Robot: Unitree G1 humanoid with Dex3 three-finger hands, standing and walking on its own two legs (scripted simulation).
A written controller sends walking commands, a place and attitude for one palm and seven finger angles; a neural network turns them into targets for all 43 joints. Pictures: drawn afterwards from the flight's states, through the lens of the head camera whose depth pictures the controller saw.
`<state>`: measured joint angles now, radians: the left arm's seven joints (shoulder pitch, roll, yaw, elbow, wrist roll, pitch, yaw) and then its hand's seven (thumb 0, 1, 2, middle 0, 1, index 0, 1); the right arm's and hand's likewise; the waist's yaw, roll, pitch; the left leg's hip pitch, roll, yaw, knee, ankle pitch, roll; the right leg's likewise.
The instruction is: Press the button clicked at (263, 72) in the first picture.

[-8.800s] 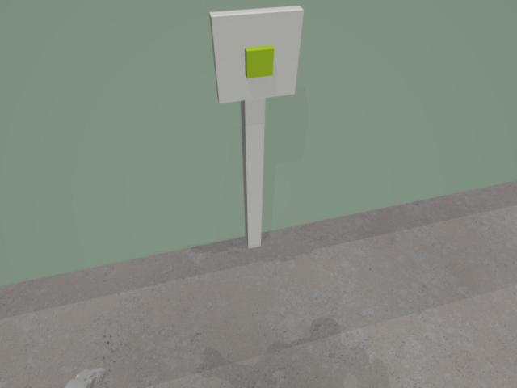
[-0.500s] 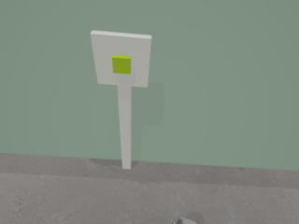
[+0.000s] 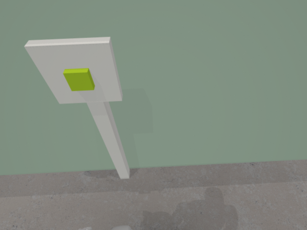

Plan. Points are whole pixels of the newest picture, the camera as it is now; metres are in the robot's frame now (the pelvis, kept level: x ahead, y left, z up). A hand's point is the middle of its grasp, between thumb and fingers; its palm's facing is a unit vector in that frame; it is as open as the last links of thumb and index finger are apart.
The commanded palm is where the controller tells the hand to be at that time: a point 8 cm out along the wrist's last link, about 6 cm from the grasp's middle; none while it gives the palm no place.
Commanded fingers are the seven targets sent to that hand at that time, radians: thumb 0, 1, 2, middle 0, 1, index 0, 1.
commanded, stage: come to a stop and stand still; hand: left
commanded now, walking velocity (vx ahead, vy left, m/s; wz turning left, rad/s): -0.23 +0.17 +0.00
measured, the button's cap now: (80, 79) +0.49 +0.23 +0.13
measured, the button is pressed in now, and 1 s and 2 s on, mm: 0 0 0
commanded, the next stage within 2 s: none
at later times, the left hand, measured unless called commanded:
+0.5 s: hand out of the picture -0.01 +0.30 -0.17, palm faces +0.06 -0.97 -0.24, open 7.4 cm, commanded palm none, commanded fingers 0.00 0.90 0.90 -0.20 -0.30 -0.20 -0.30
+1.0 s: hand out of the picture -0.07 +0.32 -0.17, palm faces +0.00 -0.98 -0.18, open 7.4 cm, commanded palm none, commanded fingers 0.00 0.90 0.90 -0.20 -0.30 -0.20 -0.30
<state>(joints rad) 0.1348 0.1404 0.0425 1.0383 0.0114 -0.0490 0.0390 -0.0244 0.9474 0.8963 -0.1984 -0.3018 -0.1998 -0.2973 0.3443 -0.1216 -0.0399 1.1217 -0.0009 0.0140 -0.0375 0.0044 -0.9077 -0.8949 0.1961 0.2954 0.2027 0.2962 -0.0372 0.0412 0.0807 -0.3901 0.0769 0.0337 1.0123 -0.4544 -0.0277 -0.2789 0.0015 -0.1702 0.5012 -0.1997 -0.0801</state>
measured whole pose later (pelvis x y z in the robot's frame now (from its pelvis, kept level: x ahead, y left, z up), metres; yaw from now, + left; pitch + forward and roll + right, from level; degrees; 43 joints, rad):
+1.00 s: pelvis -0.07 +0.16 +0.01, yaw -1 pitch -1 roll +0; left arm 0.31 0.13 -0.01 1.07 0.02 0.02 0.03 0.01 0.91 0.90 -0.20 -0.30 -0.20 -0.30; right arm 0.34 -0.17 0.01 1.09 -0.01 0.02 -0.03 0.00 -0.91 -0.89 0.20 0.30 0.20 0.30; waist -0.02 0.02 0.02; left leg -0.18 -0.16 0.11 0.31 -0.14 0.14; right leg -0.21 -0.02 0.02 0.49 -0.28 -0.04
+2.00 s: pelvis -0.09 +0.27 -0.01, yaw +1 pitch -2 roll +1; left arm 0.40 0.21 0.13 0.99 0.04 -0.02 0.08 0.00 0.90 0.90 -0.20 -0.30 -0.20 -0.30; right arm 0.21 -0.15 -0.06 1.01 0.02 0.11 -0.03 0.01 -0.91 -0.89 0.20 0.30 0.21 0.30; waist 0.10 -0.16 0.10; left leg -0.58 -0.20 -0.07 1.65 -0.67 0.22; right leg -0.32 -0.20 -0.03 0.61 -0.21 -0.04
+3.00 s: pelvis -0.10 +0.34 +0.01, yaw +2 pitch -1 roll +0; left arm 0.27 0.17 0.01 1.07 0.01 0.01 0.01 0.01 0.92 0.90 -0.19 -0.30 -0.20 -0.30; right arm 0.23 -0.16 -0.01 1.04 -0.02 -0.01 -0.03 0.01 -0.95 -0.89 0.20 0.30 0.21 0.30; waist 0.02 -0.01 0.03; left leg -0.17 0.01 0.02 0.44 -0.25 0.00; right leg -0.24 -0.04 -0.04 0.45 -0.18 0.01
